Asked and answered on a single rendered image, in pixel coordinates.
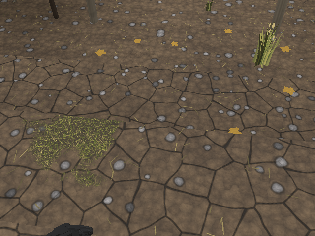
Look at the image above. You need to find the robot left hand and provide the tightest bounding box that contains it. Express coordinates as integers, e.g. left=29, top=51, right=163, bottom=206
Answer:
left=43, top=222, right=94, bottom=236

